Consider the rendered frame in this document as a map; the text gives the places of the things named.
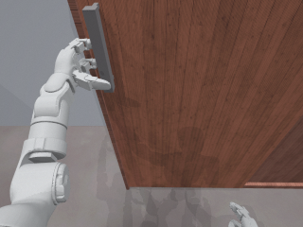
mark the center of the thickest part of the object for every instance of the left robot upper arm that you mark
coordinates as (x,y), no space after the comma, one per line
(37,190)

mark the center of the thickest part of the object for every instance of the handle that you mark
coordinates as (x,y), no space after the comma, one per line
(96,35)

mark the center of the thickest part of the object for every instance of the robot left hand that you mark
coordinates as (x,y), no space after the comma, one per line
(67,63)

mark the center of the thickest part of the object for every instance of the robot right hand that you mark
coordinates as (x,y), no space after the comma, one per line
(242,215)

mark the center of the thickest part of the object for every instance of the robot left forearm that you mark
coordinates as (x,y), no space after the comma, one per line
(49,123)

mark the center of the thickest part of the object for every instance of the wardrobe door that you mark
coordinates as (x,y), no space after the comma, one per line
(285,163)
(204,89)

